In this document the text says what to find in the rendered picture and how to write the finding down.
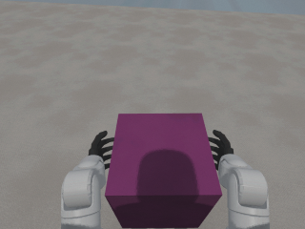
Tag carton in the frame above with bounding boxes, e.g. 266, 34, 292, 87
105, 113, 222, 228

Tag robot left forearm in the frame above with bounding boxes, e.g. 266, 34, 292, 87
60, 155, 106, 229

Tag robot right forearm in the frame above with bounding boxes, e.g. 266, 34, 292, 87
218, 154, 270, 229

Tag right robot hand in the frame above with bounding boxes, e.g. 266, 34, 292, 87
208, 130, 234, 171

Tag left robot hand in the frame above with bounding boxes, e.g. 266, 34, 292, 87
88, 131, 114, 170

